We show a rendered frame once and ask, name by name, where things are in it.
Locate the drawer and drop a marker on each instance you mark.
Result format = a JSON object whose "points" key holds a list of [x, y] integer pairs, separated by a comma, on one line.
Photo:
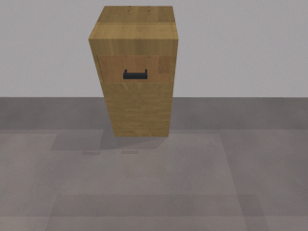
{"points": [[113, 66]]}

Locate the cabinet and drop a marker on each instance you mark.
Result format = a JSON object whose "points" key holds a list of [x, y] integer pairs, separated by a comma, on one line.
{"points": [[136, 109]]}

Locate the handle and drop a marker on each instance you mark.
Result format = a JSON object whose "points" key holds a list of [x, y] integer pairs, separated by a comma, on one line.
{"points": [[134, 75]]}

